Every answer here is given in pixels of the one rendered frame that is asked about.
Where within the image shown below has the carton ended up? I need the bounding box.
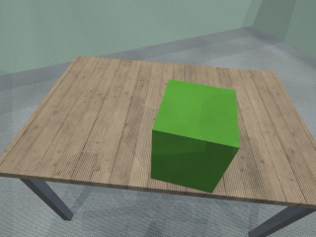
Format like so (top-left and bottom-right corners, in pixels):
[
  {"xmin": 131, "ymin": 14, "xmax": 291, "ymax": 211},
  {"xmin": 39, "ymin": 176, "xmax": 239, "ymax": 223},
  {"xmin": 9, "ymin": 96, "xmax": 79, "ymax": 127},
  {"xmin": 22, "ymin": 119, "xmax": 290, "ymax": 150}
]
[{"xmin": 150, "ymin": 79, "xmax": 240, "ymax": 194}]

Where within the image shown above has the table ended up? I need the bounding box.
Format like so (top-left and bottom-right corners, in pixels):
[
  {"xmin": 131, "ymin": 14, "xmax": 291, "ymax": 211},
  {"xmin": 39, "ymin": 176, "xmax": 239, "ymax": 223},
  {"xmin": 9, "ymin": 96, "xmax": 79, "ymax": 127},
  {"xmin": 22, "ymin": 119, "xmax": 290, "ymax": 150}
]
[{"xmin": 0, "ymin": 55, "xmax": 316, "ymax": 237}]

